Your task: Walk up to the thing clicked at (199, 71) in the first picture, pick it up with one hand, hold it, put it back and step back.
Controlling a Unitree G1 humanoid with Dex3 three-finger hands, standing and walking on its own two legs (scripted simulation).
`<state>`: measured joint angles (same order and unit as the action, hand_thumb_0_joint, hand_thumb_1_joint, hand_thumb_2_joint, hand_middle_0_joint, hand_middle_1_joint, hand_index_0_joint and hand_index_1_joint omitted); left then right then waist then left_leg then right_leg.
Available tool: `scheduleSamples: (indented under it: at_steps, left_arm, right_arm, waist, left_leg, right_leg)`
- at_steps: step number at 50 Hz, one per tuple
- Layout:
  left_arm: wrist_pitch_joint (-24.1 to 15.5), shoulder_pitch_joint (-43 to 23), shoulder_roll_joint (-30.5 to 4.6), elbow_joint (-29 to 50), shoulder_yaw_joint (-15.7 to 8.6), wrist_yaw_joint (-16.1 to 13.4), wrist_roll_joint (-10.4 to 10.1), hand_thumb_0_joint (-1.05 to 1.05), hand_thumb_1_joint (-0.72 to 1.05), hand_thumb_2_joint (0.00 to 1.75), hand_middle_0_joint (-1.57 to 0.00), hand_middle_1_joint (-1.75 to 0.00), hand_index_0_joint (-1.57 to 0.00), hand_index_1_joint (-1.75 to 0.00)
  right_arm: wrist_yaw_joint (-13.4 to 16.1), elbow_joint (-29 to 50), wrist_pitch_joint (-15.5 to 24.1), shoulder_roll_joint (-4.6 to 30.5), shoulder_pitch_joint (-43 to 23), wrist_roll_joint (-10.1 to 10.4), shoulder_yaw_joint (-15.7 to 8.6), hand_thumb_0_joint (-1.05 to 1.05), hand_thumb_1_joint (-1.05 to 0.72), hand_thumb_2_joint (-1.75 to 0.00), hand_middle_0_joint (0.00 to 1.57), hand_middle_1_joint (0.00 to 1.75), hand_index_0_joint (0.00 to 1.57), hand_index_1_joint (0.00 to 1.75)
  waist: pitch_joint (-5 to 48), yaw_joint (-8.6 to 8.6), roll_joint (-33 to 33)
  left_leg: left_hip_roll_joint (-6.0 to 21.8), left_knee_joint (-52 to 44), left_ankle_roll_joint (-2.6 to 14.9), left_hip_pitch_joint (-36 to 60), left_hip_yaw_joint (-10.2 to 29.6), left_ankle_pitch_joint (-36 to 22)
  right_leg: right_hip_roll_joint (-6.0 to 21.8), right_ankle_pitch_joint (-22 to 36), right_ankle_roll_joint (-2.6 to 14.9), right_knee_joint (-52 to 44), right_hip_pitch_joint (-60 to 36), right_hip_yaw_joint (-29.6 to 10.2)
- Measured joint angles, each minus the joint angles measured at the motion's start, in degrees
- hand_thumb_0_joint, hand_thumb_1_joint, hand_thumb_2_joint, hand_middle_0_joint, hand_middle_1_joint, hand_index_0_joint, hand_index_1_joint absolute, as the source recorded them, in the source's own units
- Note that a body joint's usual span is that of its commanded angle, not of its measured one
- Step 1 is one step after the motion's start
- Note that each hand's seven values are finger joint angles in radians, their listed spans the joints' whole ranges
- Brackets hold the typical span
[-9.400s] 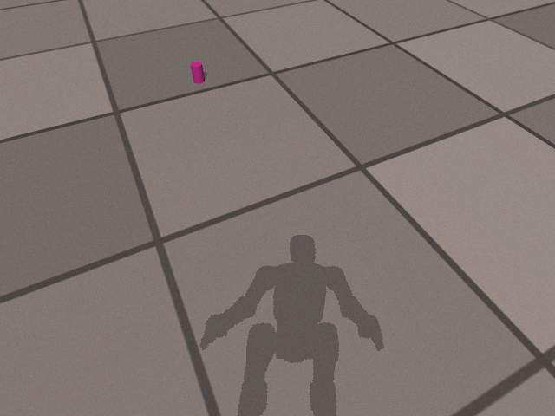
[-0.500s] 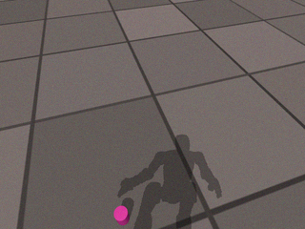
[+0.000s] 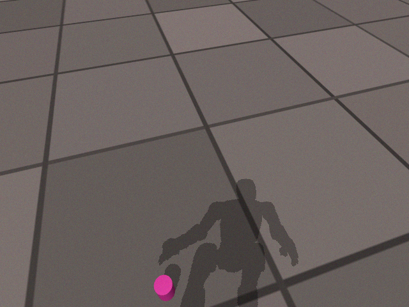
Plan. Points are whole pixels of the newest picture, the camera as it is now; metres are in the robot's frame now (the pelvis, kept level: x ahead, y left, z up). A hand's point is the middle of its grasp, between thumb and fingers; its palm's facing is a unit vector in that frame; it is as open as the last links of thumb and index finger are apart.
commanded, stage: stand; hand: left
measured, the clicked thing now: (164, 288) +0.31 +0.18 -0.72
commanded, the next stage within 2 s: rise first in 0.28 s
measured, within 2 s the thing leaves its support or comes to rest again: neither
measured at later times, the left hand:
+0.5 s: hand out of the picture +0.12 +0.25 -0.16, palm faces +0.04 -0.94 -0.33, open 7.8 cm
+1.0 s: hand out of the picture +0.12 +0.26 -0.26, palm faces -0.21 -0.85 -0.49, open 13.8 cm
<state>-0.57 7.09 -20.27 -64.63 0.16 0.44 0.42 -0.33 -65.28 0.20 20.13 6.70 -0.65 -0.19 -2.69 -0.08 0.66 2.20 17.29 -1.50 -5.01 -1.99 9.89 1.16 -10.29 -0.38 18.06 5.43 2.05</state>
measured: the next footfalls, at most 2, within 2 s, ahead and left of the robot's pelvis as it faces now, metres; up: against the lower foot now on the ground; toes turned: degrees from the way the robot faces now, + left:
none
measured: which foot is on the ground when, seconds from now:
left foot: down 0.00-1.00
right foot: down 0.00-1.00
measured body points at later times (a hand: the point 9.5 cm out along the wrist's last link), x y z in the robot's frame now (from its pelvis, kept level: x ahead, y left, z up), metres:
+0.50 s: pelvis +0.00 +0.00 -0.01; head +0.03 +0.00 +0.44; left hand +0.11 +0.30 -0.13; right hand +0.09 -0.29 -0.14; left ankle +0.00 +0.13 -0.75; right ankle +0.00 -0.12 -0.75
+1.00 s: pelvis -0.02 +0.02 -0.10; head +0.08 +0.03 +0.33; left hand +0.13 +0.30 -0.23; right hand +0.13 -0.25 -0.21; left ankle +0.00 +0.13 -0.75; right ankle +0.00 -0.12 -0.75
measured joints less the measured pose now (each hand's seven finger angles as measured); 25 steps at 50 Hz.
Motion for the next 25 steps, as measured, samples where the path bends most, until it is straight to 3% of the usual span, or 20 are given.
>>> scheduleSamples:
  at_steps: [20,22,25]
  left_arm:
    - [-0.1,-0.23,0.13,0.19,0.09,-0.07,-0.01,0.0,0.91,0.89,-0.2,-0.3,-0.2,-0.31]
    - [-0.32,-0.29,0.78,3.07,-0.81,-0.7,-1.18,0.01,0.89,0.9,-0.19,-0.32,-0.19,-0.33]
    - [-1.05,-5.21,1.93,2.48,-3.31,-0.81,-0.83,0.01,0.81,0.92,-0.18,-0.4,-0.17,-0.41]
  right_arm:
    - [0.08,0.25,0.1,0.03,-0.27,-0.02,0.06,0.0,-0.91,-0.9,0.2,0.3,0.2,0.3]
    - [1.13,5.24,0.41,-0.13,1.6,1.74,0.18,0.0,-0.91,-0.9,0.2,0.3,0.2,0.3]
    - [2.12,11.35,1.63,-1.31,3.07,2.94,0.04,0.0,-0.92,-0.9,0.2,0.3,0.2,0.3]
  waist:
    - [0.14,0.02,-0.16]
    - [0.44,-0.33,-0.02]
    - [-0.32,-0.58,-0.03]
  left_leg:
    - [0.14,-0.05,-0.13,0.23,-0.13,0.42]
    - [0.0,2.31,0.09,-2.61,0.3,1.22]
    - [-0.14,6.58,0.27,-7.54,0.86,2.48]
  right_leg:
    - [-0.14,-0.39,0.07,-0.02,-0.15,-0.13]
    - [0.08,-1.23,0.07,2.18,2.43,0.24]
    - [0.35,-2.6,0.12,6.26,7.06,0.64]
